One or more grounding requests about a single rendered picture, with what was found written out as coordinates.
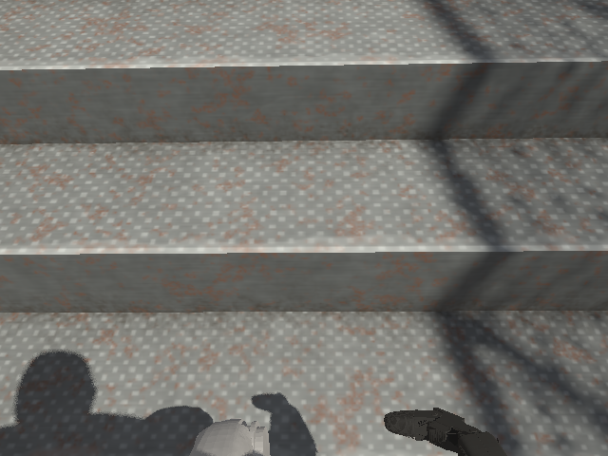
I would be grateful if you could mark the right robot hand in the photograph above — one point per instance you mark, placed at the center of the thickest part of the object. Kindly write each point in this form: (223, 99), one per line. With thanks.
(445, 430)

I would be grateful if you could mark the robot left thigh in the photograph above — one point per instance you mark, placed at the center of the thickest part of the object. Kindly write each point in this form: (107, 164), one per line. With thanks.
(232, 438)

